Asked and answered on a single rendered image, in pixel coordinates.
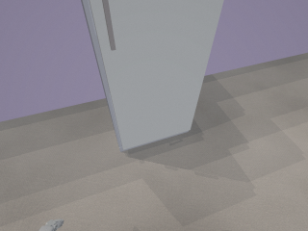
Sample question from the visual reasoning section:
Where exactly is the handle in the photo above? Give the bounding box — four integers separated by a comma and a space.
102, 0, 116, 51

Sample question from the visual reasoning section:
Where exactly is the fridge door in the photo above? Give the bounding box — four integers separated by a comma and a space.
89, 0, 224, 150

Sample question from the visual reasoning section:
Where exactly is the left robot hand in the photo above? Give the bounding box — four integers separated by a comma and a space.
38, 218, 64, 231

